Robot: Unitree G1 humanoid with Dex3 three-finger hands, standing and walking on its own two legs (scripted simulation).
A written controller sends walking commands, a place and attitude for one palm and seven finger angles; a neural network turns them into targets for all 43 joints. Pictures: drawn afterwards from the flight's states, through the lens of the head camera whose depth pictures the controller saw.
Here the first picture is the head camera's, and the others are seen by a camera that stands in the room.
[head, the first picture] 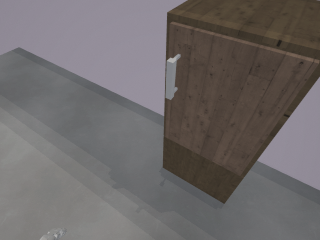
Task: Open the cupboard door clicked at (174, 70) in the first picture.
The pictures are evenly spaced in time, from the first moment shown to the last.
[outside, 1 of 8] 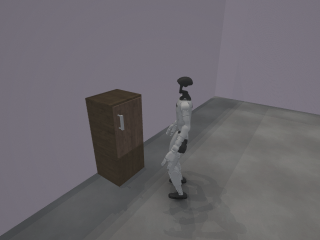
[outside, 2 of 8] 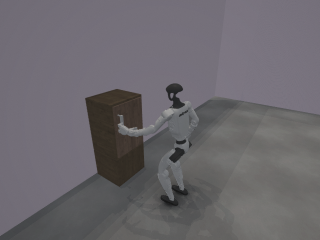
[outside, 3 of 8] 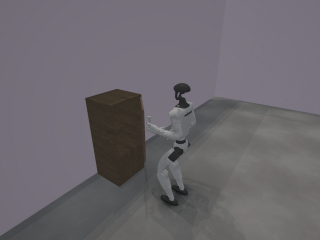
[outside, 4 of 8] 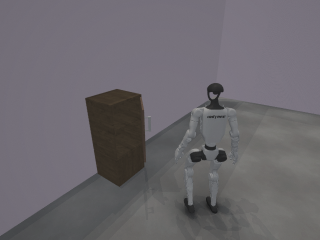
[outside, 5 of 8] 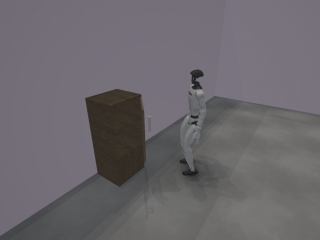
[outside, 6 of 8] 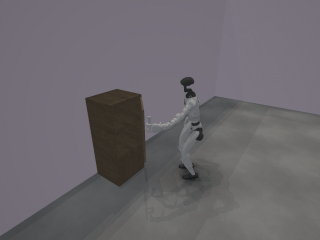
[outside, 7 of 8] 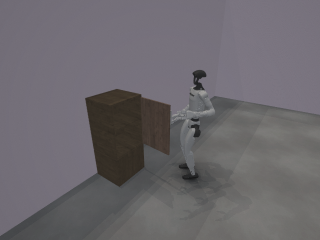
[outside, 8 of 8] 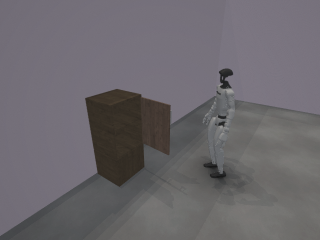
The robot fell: no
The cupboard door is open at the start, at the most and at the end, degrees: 0 85 85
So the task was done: yes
